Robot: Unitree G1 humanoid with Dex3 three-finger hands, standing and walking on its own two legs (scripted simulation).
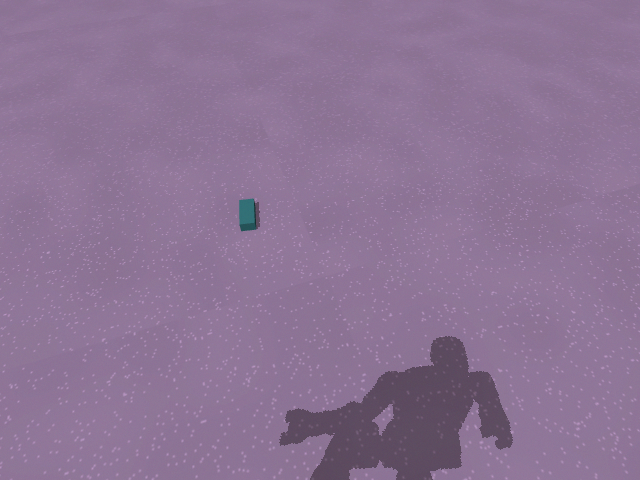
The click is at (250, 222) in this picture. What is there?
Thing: flat box
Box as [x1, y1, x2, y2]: [239, 199, 255, 230]
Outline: 239,200 239,224 241,230 255,229 255,210 253,199
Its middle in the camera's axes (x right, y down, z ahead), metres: -0.32 -0.11 +1.68
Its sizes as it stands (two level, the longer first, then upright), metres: 0.145 0.064 0.044
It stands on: the floor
